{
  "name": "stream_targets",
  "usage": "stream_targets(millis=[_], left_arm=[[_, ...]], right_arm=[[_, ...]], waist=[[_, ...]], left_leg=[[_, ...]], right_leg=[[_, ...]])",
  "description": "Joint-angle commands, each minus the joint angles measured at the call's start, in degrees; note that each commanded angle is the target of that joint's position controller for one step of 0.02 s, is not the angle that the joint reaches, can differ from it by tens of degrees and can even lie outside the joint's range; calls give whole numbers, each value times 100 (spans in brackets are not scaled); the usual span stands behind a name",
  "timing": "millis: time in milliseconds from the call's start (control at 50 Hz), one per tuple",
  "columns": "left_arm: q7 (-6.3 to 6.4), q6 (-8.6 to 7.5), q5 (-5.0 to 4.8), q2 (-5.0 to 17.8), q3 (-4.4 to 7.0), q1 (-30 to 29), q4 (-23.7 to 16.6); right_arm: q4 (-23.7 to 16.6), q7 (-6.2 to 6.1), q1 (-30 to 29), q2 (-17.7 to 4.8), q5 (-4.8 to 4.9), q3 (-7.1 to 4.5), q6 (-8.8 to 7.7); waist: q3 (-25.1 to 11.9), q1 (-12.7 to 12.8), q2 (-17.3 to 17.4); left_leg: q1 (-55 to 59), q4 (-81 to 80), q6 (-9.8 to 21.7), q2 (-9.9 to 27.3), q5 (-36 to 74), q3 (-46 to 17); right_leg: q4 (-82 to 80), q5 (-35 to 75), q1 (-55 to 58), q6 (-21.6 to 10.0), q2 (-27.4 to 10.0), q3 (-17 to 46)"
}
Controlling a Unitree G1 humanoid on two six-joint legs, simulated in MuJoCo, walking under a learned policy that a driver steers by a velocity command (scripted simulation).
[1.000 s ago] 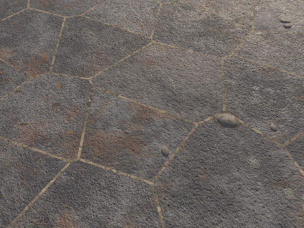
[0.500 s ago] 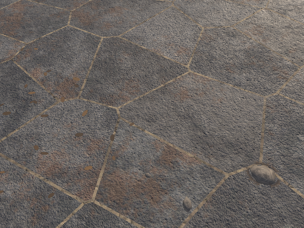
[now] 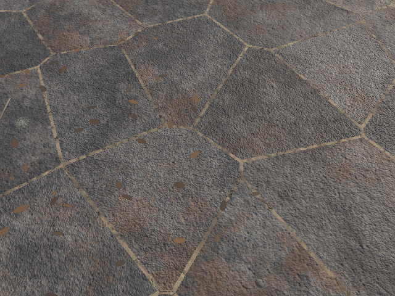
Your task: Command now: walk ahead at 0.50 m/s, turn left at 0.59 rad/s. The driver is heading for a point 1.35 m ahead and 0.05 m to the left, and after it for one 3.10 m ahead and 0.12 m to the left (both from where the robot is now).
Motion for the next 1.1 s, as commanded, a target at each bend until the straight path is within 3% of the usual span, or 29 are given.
stream_targets(millis=[20, 80, 140, 220, 280, 320, 340, 360, 380, 400, 420, 460, 500, 540, 620, 680, 740, 780, 800, 820, 840, 860, 880, 900, 920, 940, 960, 1000, 1100], left_arm=[[31, -2, 102, 688, 197, 133, -408], [45, 74, 145, 468, 118, -331, -546], [-17, 35, 112, 293, 32, -1018, -689], [-135, -48, -3, 406, 46, -1600, -862], [-176, -111, -25, 607, 142, -1469, -868], [-130, -156, -4, 760, 260, -718, -693], [-82, -181, 100, 999, 345, 40, -620], [-59, -122, 208, 1490, 475, 815, -453], [-128, -77, 52, 1190, 424, 983, -333], [-122, -47, -6, 765, 306, 744, -368], [-113, 4, 31, 604, 242, 460, -399], [-111, 32, 98, 387, 143, 119, -341], [-119, -2, 73, 356, 130, 68, -259], [-116, -33, 17, 539, 176, 131, -147], [-93, 23, -53, 796, 227, 276, 19], [-94, 90, -112, 918, 237, 606, 194], [-86, 178, -159, 1006, 252, 826, 357], [-60, 247, -175, 1095, 270, 787, 419], [-43, 271, -187, 1071, 252, 733, 428], [-27, 271, -139, 899, 179, 771, 420], [-13, 237, 67, 513, 13, 774, 229], [-43, 121, -18, 91, -113, 1341, 145], [-75, 51, -138, 740, 38, 911, 188], [-100, 11, -209, 877, 89, 455, 42], [-75, 15, -156, 781, 75, 271, 44], [-67, 43, -64, 725, 89, 219, 42], [-80, 92, -54, 641, 84, 334, 68], [-74, 195, -45, 445, 52, 422, 116], [-88, 225, 15, 259, -18, -464, -137]], right_arm=[[-441, -80, -87, -728, -46, -205, -143], [-288, -191, 146, -878, -6, -246, -158], [-157, -258, 399, -901, 52, -257, -111], [28, -291, 788, -942, 106, -273, -55], [71, -318, 810, -909, 98, -276, 0], [21, -311, 670, -749, 81, -229, 26], [-81, -285, 606, -447, 25, -114, 4], [-189, -294, 1299, -96, 121, 4, -46], [-157, -305, 1485, -380, 160, -1, -85], [-87, -298, 1057, -788, 171, -110, -71], [-158, -298, 617, -823, 106, -118, -50], [-273, -255, 241, -662, 24, -125, -63], [-225, -210, 363, -427, 60, -77, -46], [-284, -195, 170, -285, 9, -15, -49], [-402, -116, -513, -125, -17, 102, -152], [-511, -56, -1034, -161, 35, 108, -196], [-650, 0, -1336, -268, 68, 76, -218], [-613, 12, -1105, -403, 50, 11, -233], [-460, -12, -603, -549, 11, -80, -229], [-221, -64, 227, -824, -17, -223, -213], [-74, -149, 1266, -1316, -79, -345, -166], [-23, -109, 1295, -1573, -78, -359, -150], [-54, -82, 1156, -1031, -10, -226, -166], [-72, -76, 813, -853, 7, -150, -190], [-96, -58, 482, -734, -27, -105, -204], [-104, -37, 237, -600, -59, -71, -218], [-101, -35, 110, -535, -102, -52, -244], [-14, -41, 75, -537, -66, -69, -320], [284, -140, 364, -732, -43, -126, -332]], waist=[[-686, 119, 335], [-458, 20, 297], [-356, -255, 442], [-280, -468, 544], [-315, -330, 735], [-608, 90, 817], [-1301, 456, 511], [-2244, 374, -944], [-2236, 359, -1598], [-1400, 463, -926], [-875, 427, -500], [-297, 183, -417], [-290, 22, -574], [-247, 6, -515], [-198, 213, -357], [-136, 415, -369], [-35, 424, -422], [-150, 177, -463], [-448, -130, -402], [-999, -505, -277], [-1888, -848, 637], [-2394, -460, 1968], [-1884, -652, 1171], [-1183, -574, 935], [-852, -402, 520], [-589, -242, 472], [-557, -69, 602], [-517, 67, 575], [-170, -110, 365]], left_leg=[[1079, -1540, 1188, 1519, 1284, -2071], [691, -1616, 1110, 1301, 1617, -1634], [562, -1507, 813, 1016, 1141, -1402], [834, -1227, 691, 1162, 600, -1841], [1295, -748, 568, 1329, 571, -2352], [1219, -100, 353, 1074, 1001, -2332], [709, 1153, 146, 773, 757, -1990], [-1179, 3141, -326, -21, -920, -1120], [-2177, 4133, -429, 127, -2373, -1069], [-2495, 4525, -463, 393, -1903, -1138], [-2426, 4515, -482, 575, -1491, -891], [-2098, 3946, -464, 860, -1019, -796], [-1736, 3515, -470, 956, -893, -635], [-1777, 2955, -522, 1035, -644, -478], [-1491, 1478, -562, 1062, 514, -223], [-1150, 735, -574, 906, 979, -57], [-1083, 319, -415, 823, 722, -39], [-561, 21, -243, 687, 482, 85], [246, -190, -113, 536, 519, 229], [1507, -163, 63, 606, 573, 142], [3158, -18, 473, 1901, 822, -1362], [4289, -838, 1288, 2804, -534, -3866], [3908, -1127, 1112, 2629, -1247, -3794], [3244, -1222, 925, 2427, -974, -3000], [2569, -1338, 838, 2179, -363, -2451], [2035, -1505, 806, 1980, 164, -2049], [1677, -1662, 793, 1872, 509, -1801], [1334, -1907, 867, 1789, 980, -1430], [1265, -2149, 761, 1609, 1425, -698]], right_leg=[[-435, 431, -940, 107, -274, 227], [-1362, 1230, -1003, 312, -131, 126], [-2732, 2357, -675, 325, 138, 100], [-3635, 2614, -313, 238, 389, 189], [-3961, 1957, -16, 47, 447, 291], [-4313, 1818, 1091, -215, 448, 142], [-4142, 1741, 2460, -558, -238, 702], [-4326, 743, 4633, -1455, -1541, 2902], [-4914, -562, 4803, -1682, -1962, 4411], [-5077, -1042, 4113, -1455, -1734, 3793], [-5129, -569, 3393, -1274, -1476, 3002], [-5412, 519, 2291, -1207, -1046, 2037], [-5633, 1079, 1908, -1246, -856, 1546], [-5814, 1580, 1831, -1371, -873, 1220], [-5930, 2123, 1821, -1290, -734, 547], [-5857, 2154, 1938, -1187, -742, 341], [-5674, 2255, 2359, -1088, -983, 418], [-5279, 2947, 2536, -963, -1035, 352], [-4661, 3776, 2462, -836, -861, 128], [-3591, 3991, 2039, -657, -572, -143], [-1613, 2133, 810, -389, -196, -445], [-63, -1164, -1096, -165, 648, -94], [473, -1119, -1732, -209, 309, 367], [422, -557, -1949, -276, 72, 249], [189, -73, -1732, -245, -138, 155], [-128, 242, -1523, -190, -266, 152], [-265, 457, -1192, -145, -365, 189], [-520, 663, -974, -37, -379, 133], [-2095, 2040, -1228, 103, -317, 64]])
